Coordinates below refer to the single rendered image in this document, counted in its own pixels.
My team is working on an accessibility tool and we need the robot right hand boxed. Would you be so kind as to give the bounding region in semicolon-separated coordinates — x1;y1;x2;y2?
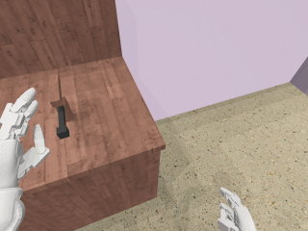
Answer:
218;187;257;231

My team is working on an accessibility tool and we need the counter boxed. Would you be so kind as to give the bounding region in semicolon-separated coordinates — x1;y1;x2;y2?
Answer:
0;0;166;231

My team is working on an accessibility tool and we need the tap lever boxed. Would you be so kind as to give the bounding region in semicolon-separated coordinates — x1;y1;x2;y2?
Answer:
56;105;70;140

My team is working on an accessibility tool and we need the robot left forearm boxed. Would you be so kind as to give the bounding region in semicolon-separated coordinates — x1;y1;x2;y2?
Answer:
0;187;25;231

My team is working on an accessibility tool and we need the robot left hand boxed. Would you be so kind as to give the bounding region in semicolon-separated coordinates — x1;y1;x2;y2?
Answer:
0;88;50;189

